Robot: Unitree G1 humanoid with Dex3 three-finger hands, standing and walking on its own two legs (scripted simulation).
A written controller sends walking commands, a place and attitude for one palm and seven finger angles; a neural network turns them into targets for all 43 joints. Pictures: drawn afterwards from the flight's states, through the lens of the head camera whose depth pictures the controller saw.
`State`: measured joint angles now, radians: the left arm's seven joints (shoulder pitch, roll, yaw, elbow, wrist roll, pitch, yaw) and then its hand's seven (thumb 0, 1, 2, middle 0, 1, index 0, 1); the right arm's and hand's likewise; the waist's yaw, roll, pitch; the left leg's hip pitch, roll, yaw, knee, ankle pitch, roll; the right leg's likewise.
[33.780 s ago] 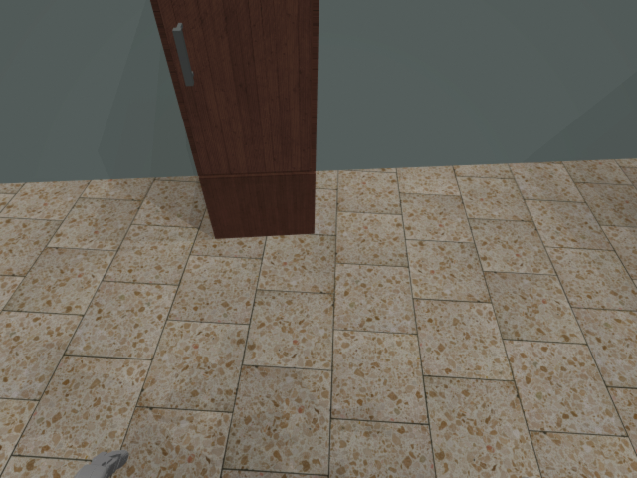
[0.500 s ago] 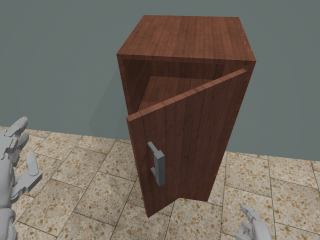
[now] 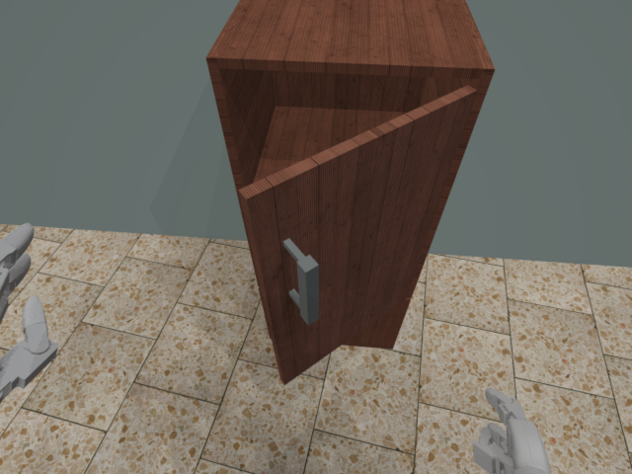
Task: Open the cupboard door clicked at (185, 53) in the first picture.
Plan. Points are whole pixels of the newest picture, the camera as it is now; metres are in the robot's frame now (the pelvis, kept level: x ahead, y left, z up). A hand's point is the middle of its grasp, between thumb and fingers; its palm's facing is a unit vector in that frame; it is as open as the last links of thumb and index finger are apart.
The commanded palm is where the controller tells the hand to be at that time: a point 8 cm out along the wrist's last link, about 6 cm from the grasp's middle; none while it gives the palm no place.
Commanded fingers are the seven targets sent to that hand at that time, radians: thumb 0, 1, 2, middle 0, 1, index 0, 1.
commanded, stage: step back with the hand held close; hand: left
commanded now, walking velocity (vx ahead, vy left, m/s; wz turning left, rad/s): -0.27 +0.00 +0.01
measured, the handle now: (300, 283) +0.36 +0.05 +0.02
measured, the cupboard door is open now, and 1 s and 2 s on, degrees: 41 41 41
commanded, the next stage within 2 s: stop stepping back and stand still in 0.80 s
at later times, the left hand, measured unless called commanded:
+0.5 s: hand out of the picture +0.10 +0.29 +0.15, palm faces +0.51 -0.73 -0.45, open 7.4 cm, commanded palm +0.04 +0.32 +0.17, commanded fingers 0.00 0.90 0.90 -0.20 -0.30 -0.20 -0.30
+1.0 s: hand out of the picture +0.03 +0.22 +0.17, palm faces +0.30 -0.80 -0.51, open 7.5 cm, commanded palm -0.03 +0.28 +0.17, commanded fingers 0.00 0.90 0.90 -0.20 -0.30 -0.20 -0.30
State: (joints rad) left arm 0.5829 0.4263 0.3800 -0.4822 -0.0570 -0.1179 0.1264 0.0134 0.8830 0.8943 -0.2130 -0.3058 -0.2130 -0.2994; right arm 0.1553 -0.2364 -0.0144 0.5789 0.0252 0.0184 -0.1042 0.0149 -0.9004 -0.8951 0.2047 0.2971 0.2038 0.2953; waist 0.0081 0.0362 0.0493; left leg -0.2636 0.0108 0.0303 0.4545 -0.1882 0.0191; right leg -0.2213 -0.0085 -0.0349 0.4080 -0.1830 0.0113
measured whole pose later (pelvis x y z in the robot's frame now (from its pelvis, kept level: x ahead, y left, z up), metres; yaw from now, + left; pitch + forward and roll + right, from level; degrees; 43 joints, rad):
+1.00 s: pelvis -0.19 -0.02 -0.02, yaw -2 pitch +3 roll -1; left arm 0.57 0.50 0.43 -0.59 -0.07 -0.23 0.12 0.01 0.88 0.89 -0.21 -0.31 -0.21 -0.30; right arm 0.14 -0.18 0.03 0.65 -0.01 -0.08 -0.05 0.01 -0.90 -0.89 0.21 0.30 0.21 0.30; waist 0.01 -0.02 0.00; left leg -0.61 0.03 0.01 0.67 -0.22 -0.01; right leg -0.08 0.05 -0.01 0.46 -0.43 -0.03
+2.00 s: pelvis -0.29 +0.01 +0.00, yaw -2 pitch -1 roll -2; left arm 0.54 0.38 0.39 -0.40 -0.02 -0.20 0.15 0.01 0.88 0.90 -0.21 -0.31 -0.21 -0.30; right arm 0.22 -0.21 0.02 0.65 0.00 -0.14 -0.09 0.01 -0.90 -0.89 0.21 0.30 0.21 0.30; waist 0.02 0.03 0.01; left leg -0.30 -0.01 -0.01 0.42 -0.11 0.03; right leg -0.14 0.03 -0.03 0.36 -0.20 0.00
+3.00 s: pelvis -0.26 -0.02 +0.00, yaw +1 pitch -2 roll +0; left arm 0.26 0.21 0.01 1.14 0.00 0.00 0.03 0.00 0.90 0.90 -0.20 -0.30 -0.20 -0.30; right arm 0.21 -0.19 0.01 1.14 -0.01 0.02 -0.03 0.01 -0.91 -0.89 0.21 0.30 0.20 0.30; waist 0.00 0.05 0.04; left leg -0.24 -0.03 -0.05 0.42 -0.15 0.01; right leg -0.11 0.02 -0.07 0.42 -0.29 -0.04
